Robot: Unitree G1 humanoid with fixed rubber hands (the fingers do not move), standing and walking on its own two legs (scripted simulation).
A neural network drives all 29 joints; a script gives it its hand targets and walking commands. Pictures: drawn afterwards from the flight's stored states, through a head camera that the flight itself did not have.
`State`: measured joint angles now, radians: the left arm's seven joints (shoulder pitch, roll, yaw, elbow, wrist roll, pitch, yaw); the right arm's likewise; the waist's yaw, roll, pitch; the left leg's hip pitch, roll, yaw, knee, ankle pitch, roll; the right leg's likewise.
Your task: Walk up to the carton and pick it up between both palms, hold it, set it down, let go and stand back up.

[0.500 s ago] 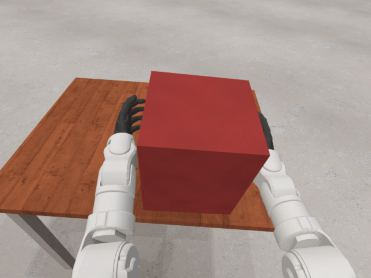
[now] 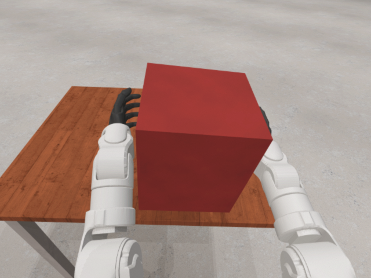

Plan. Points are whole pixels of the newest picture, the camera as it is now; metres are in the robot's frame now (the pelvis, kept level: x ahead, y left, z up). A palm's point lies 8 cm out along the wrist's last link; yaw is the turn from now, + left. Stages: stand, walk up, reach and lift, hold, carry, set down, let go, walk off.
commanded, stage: reach and lift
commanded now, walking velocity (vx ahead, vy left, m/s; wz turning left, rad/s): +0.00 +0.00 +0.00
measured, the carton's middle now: (191, 142) +0.37 -0.01 +0.14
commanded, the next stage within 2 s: hold in 1.02 s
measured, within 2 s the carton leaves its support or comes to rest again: neither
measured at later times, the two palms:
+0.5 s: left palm (118, 119) +0.38 +0.13 +0.20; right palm (264, 130) +0.37 -0.17 +0.17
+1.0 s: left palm (114, 113) +0.38 +0.14 +0.22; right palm (264, 123) +0.36 -0.16 +0.19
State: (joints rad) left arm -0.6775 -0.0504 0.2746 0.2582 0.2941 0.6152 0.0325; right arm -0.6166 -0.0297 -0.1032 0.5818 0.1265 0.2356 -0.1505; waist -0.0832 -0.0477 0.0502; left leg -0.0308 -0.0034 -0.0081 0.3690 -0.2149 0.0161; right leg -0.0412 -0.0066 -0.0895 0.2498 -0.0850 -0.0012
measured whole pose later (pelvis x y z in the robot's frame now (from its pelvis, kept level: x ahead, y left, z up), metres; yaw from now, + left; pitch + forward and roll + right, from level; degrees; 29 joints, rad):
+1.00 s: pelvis +0.00 -0.01 +0.00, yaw +0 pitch -9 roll -1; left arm -0.74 -0.02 0.32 0.20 0.31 0.73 -0.01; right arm -0.72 -0.07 -0.04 0.56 0.20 0.35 -0.20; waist -0.10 -0.06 0.05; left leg 0.01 0.00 -0.01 0.36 -0.21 0.01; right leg 0.00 0.00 -0.09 0.24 -0.08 -0.01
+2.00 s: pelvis +0.00 -0.01 +0.00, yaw +1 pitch -9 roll -1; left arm -0.74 -0.01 0.34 0.12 0.32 0.80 -0.06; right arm -0.74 -0.06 -0.03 0.50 0.22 0.43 -0.22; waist -0.09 -0.05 0.04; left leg 0.01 0.01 -0.02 0.36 -0.21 0.00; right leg 0.00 0.00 -0.10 0.24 -0.09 -0.01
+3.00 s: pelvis +0.00 -0.01 +0.00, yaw +0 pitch -10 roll -1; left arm -0.73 -0.01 0.35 0.11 0.33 0.82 -0.07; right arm -0.73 -0.05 -0.04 0.48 0.21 0.45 -0.22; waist -0.09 -0.03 0.03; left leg 0.02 0.01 -0.02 0.36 -0.21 0.00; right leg 0.00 0.01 -0.10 0.26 -0.10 -0.01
